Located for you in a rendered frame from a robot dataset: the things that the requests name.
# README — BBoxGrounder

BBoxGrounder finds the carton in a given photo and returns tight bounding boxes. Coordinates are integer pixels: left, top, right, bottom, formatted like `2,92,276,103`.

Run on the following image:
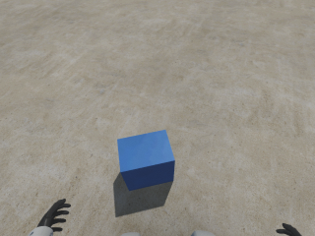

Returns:
117,130,175,191

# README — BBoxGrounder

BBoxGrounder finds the robot left forearm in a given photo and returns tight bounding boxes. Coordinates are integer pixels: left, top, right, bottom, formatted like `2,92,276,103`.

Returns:
28,226,53,236

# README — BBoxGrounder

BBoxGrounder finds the robot left hand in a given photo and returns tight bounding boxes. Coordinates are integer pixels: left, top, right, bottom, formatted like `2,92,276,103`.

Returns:
37,199,71,232

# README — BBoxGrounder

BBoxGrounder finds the robot right hand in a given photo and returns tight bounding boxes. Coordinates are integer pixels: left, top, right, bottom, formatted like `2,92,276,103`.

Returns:
276,223,302,236

